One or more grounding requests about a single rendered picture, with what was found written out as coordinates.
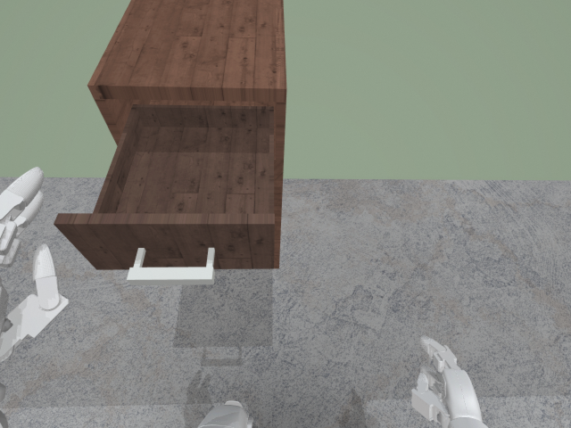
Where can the right robot hand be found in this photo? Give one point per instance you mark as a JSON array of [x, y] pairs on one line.
[[453, 394]]

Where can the left robot hand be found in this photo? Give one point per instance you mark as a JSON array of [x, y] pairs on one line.
[[19, 204]]

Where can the left robot thigh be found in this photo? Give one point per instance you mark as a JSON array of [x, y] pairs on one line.
[[227, 416]]

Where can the handle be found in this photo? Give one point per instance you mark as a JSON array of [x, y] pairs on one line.
[[139, 275]]

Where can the drawer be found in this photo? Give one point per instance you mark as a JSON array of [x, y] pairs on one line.
[[183, 179]]

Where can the left robot shin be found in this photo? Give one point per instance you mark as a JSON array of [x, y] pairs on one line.
[[235, 403]]

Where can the cabinet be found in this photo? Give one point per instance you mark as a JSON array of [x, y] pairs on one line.
[[198, 52]]

